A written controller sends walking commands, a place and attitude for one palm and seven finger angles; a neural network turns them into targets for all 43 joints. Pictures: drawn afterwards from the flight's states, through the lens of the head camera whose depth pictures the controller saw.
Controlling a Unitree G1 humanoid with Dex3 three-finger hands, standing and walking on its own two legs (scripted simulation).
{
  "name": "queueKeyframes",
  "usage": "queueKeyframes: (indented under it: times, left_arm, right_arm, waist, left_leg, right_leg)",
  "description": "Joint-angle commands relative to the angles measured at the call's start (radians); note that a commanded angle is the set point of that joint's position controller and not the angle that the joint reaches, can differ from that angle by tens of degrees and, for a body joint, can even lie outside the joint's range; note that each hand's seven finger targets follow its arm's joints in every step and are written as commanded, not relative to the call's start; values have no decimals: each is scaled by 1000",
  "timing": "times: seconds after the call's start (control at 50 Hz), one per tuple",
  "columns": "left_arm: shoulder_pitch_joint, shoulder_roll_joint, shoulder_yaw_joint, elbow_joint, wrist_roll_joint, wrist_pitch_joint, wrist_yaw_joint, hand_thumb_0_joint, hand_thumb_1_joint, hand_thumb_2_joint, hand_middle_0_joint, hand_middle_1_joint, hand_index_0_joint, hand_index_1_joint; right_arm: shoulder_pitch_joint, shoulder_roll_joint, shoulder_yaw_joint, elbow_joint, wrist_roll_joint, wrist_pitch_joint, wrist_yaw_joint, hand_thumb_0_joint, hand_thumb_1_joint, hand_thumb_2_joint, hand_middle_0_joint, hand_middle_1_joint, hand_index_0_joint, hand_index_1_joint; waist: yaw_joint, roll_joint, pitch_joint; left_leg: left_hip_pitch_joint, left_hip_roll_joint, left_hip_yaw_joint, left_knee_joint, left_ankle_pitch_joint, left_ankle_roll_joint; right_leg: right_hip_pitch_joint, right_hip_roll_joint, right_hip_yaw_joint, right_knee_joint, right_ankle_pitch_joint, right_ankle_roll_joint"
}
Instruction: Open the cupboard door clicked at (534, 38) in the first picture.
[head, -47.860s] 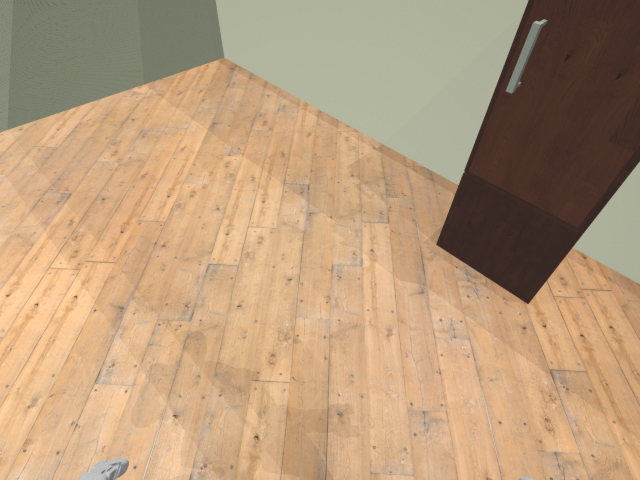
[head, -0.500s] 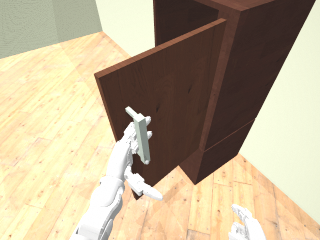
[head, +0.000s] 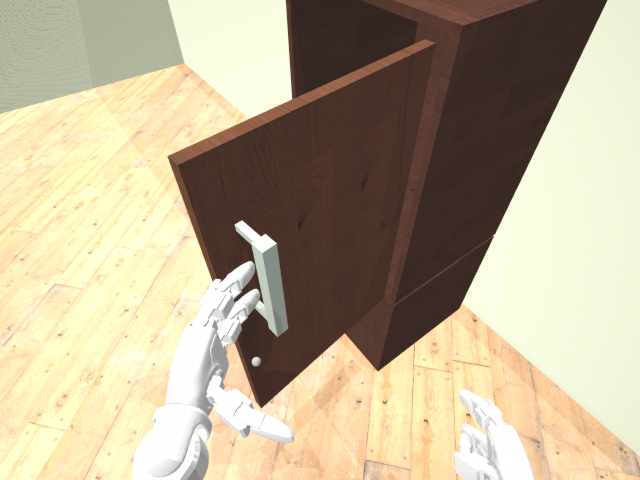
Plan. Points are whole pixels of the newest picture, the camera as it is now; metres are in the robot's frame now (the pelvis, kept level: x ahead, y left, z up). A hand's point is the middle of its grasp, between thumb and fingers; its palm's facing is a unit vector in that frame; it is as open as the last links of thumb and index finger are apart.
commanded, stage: slide the hand sideways off the handle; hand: left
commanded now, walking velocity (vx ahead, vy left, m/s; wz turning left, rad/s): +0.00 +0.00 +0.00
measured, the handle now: (262, 282) +0.33 +0.09 +0.09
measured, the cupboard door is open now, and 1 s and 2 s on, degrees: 97 97 97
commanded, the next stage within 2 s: draw the hand back to the body in 0.50 s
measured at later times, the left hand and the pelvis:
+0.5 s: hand (200, 403) +0.19 +0.14 +0.08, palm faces +0.00 -1.00 -0.04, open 16.3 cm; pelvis +0.02 -0.02 -0.01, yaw +2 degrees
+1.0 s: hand (156, 403) +0.17 +0.17 +0.11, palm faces -0.01 -1.00 -0.07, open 16.3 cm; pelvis +0.00 +0.00 -0.01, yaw +1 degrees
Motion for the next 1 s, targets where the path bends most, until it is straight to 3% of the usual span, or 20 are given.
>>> queueKeyframes:
  times: [0.0,0.08,0.16,0.32,0.44,0.5,0.58,0.64,0.72,0.84,0.98]
  left_arm:
    - [-52,39,86,-285,-23,-93,-11,0,-500,300,-150,-300,-150,-300]
    - [21,72,122,-294,-35,-101,-45,0,-500,300,-150,-300,-150,-300]
    - [95,87,143,-350,-56,-116,-86,0,-500,300,-150,-300,-150,-300]
    - [226,159,253,-353,-118,-145,-172,0,-500,300,-150,-300,-150,-300]
    - [228,176,268,-382,-172,-187,-249,0,-500,300,-150,-300,-150,-300]
    - [220,150,232,-385,-179,-195,-270,0,-500,300,-150,-300,-150,-300]
    - [208,141,205,-373,-167,-177,-259,0,-500,300,-150,-300,-150,-300]
    - [196,221,293,-414,-154,-158,-219,0,-500,300,-150,-300,-150,-300]
    - [250,204,313,-435,-160,-121,-191,0,-500,300,-150,-300,-150,-300]
    - [208,199,291,-448,-180,-63,-218,0,-500,300,-150,-300,-150,-300]
    - [152,265,381,-475,-202,-16,-241,0,-500,300,-150,-300,-150,-300]
  right_arm:
    - [-88,-100,-48,-173,0,-74,-5,0,-900,-900,200,300,200,300]
    - [-72,-105,-53,-175,2,-86,-10,0,-900,-900,200,300,200,300]
    - [-64,-105,-56,-185,7,-97,-13,0,-900,-900,200,300,200,300]
    - [-51,-112,-65,-182,13,-110,-30,0,-900,-900,200,300,200,300]
    - [-45,-118,-70,-178,21,-134,-42,0,-900,-900,200,300,200,300]
    - [-40,-122,-72,-182,24,-148,-44,0,-900,-900,200,300,200,300]
    - [-42,-126,-74,-190,26,-158,-45,0,-900,-900,200,300,200,300]
    - [-53,-121,-74,-194,26,-156,-50,0,-900,-900,200,300,200,300]
    - [-67,-104,-67,-202,32,-151,-49,0,-900,-900,200,300,200,300]
    - [-76,-121,-52,-192,39,-168,-57,0,-900,-900,200,300,200,300]
    - [-83,-124,-43,-169,41,-195,-72,0,-900,-900,200,300,200,300]
  waist:
    - [10,-39,-152]
    - [5,-83,-148]
    - [10,-40,-168]
    - [5,-85,-147]
    - [-9,-56,-145]
    - [-14,-40,-145]
    - [-13,-50,-128]
    - [19,-27,-166]
    - [39,-22,-168]
    - [12,-17,-83]
    - [27,1,-75]
  left_leg:
    - [97,-33,-46,-108,126,11]
    - [72,-37,-40,-80,155,17]
    - [65,-43,-36,-60,195,16]
    - [-15,-51,-42,-2,184,14]
    - [-29,-52,-54,29,170,14]
    - [-24,-53,-59,30,166,16]
    - [-28,-49,-64,22,134,18]
    - [-16,-46,-62,4,127,18]
    - [6,-42,-60,-28,138,18]
    - [19,-35,-71,-64,81,19]
    - [61,-33,-80,-103,66,18]
  right_leg:
    - [-11,24,14,-121,199,-7]
    - [-5,21,28,-115,259,2]
    - [12,17,34,-97,325,5]
    - [25,-3,84,-98,395,30]
    - [-16,-9,95,-91,378,38]
    - [-45,-3,77,-81,337,31]
    - [-83,8,59,-78,235,20]
    - [-50,8,61,-82,182,9]
    - [-23,21,30,-80,200,4]
    - [-52,26,21,-126,129,9]
    - [-27,27,13,-164,92,6]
